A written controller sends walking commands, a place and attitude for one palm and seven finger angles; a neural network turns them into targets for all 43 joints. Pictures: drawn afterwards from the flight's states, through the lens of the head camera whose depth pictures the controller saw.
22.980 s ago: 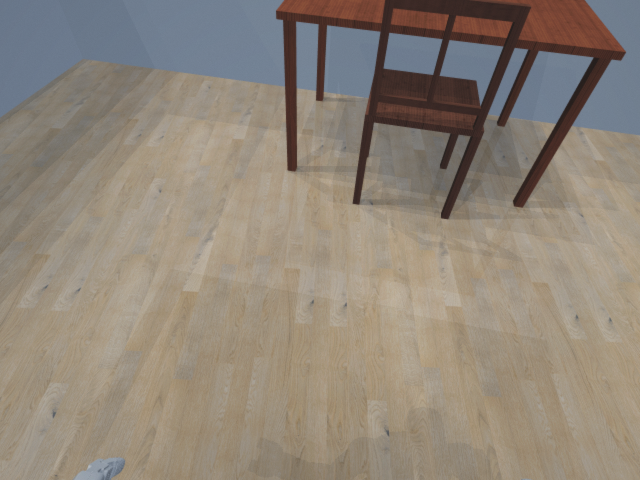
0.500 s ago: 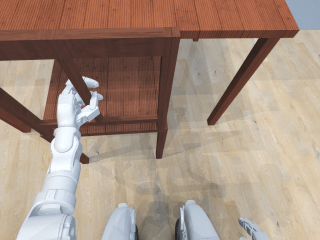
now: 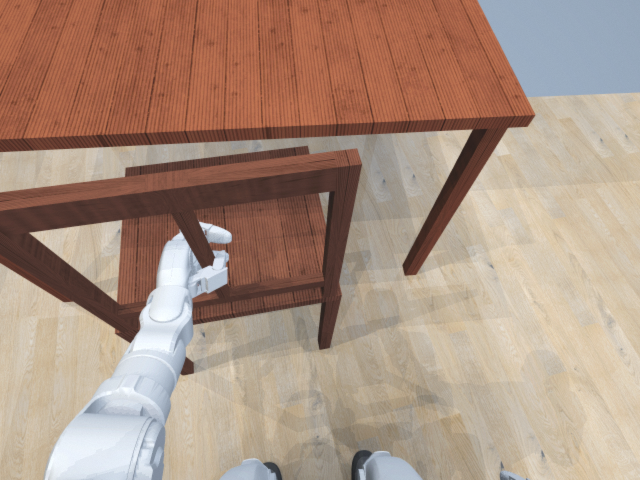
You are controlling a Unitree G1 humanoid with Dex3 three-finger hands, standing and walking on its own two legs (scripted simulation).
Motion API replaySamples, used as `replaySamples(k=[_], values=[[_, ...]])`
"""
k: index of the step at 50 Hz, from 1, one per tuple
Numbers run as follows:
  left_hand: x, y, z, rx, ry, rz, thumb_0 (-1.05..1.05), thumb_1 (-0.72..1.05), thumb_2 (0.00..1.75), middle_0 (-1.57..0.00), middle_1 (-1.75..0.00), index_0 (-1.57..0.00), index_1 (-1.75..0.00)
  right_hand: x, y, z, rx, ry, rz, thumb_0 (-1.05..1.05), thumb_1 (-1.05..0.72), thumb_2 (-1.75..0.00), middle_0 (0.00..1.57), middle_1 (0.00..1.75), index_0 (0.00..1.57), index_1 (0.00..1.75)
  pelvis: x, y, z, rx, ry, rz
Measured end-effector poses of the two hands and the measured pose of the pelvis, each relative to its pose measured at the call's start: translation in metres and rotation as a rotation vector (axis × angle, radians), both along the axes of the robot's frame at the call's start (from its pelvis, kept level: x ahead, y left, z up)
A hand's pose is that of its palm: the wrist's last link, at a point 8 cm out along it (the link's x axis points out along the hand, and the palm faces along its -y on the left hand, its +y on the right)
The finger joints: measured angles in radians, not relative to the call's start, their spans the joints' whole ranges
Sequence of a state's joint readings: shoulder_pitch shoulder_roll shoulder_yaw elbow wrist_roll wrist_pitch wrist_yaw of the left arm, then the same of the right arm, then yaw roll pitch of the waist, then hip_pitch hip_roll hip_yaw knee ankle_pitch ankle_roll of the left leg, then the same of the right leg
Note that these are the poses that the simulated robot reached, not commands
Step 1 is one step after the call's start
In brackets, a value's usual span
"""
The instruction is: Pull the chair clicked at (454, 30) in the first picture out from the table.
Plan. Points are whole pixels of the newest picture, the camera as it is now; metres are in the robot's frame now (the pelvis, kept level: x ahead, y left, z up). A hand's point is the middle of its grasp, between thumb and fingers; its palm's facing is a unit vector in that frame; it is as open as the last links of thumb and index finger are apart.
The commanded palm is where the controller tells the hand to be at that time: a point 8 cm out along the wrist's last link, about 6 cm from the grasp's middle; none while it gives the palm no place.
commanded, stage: step backward, pulling the chair out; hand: left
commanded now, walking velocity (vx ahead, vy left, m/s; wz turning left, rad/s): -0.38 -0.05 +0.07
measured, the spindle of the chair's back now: (206, 258) +0.42 +0.16 -0.07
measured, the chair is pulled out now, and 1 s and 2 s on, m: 0.08 0.20 0.24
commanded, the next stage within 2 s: none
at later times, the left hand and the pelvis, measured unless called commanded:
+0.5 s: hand (234, 336) +0.30 +0.11 -0.06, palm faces +0.02 -0.99 -0.16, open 5.1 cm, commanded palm +0.30 +0.16 -0.06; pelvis -0.07 -0.02 +0.00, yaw +1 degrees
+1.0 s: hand (228, 352) +0.28 +0.11 -0.06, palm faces +0.04 -0.98 -0.19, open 5.2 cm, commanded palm +0.28 +0.17 -0.06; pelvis -0.08 -0.02 -0.01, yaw +2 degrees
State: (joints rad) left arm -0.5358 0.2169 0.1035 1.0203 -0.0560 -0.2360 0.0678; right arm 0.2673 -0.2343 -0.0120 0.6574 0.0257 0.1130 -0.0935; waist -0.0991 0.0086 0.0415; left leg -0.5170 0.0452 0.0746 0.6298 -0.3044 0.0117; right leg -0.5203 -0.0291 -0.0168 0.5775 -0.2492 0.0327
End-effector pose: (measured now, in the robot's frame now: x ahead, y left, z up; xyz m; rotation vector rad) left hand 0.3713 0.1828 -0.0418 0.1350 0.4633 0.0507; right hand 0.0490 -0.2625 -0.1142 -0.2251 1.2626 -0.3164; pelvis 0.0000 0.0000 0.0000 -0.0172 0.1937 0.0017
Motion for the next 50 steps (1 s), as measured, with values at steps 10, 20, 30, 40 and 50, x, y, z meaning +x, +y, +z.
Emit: replaySamples(k=[10,20,30,40,50], values=[[-0.038,-0.017,0.002,0.005,0.021,0.031,0.04,0.73,0.79,-0.31,-1.12,-0.50,-1.45,-0.023,-0.005,-0.010,0.047,-0.028,-0.002,0.01,-0.90,-0.90,0.20,0.30,0.20,0.30,-0.029,-0.017,0.001,0.001,-0.033,0.015],[-0.077,-0.026,0.003,0.007,0.035,0.008,0.04,0.73,0.78,-0.30,-1.12,-0.50,-1.45,-0.034,-0.024,-0.001,-0.025,-0.105,0.032,0.01,-0.90,-0.90,0.20,0.30,0.20,0.30,-0.059,-0.014,0.001,0.016,-0.085,0.021],[-0.108,-0.023,0.003,0.024,0.025,0.003,0.03,0.71,0.80,-0.31,-1.13,-0.50,-1.45,-0.042,-0.013,-0.005,-0.003,-0.173,0.061,0.01,-0.90,-0.90,0.20,0.30,0.20,0.30,-0.076,-0.014,-0.002,0.014,-0.122,0.019],[-0.115,-0.019,0.003,0.039,0.014,-0.013,0.03,0.70,0.81,-0.32,-1.15,-0.50,-1.45,-0.051,0.000,-0.011,0.015,-0.165,0.075,0.01,-0.90,-0.90,0.20,0.30,0.20,0.30,-0.077,-0.011,-0.005,0.027,-0.133,0.011],[-0.116,-0.021,0.003,0.047,0.015,0.025,0.03,0.68,0.84,-0.34,-1.15,-0.50,-1.45,-0.047,-0.007,-0.017,0.031,-0.176,0.082,0.01,-0.90,-0.90,0.20,0.30,0.20,0.30,-0.082,-0.020,-0.007,0.027,-0.143,0.025]])
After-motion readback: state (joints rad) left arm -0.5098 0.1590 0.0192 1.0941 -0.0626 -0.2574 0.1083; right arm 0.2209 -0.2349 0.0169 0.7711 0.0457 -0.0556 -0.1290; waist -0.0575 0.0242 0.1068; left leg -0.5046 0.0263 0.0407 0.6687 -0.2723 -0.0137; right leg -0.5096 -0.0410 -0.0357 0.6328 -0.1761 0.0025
